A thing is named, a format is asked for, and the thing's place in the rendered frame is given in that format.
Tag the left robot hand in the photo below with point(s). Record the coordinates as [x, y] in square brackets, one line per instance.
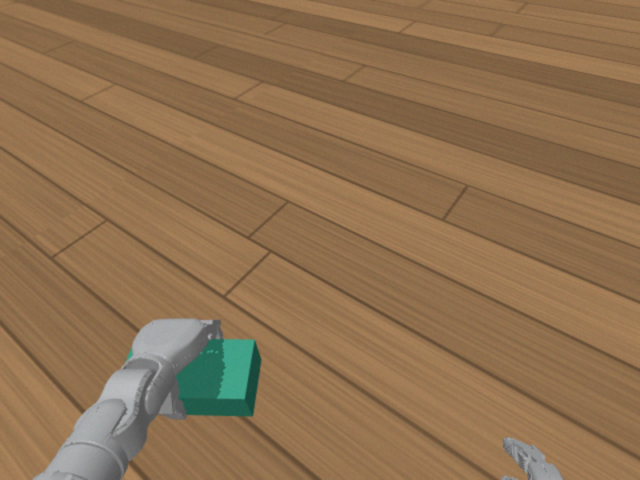
[179, 341]

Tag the carton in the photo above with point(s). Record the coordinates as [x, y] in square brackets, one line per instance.
[222, 380]

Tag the left robot arm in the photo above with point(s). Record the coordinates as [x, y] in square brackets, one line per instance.
[114, 430]

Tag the right robot hand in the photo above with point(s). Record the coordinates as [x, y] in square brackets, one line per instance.
[531, 460]

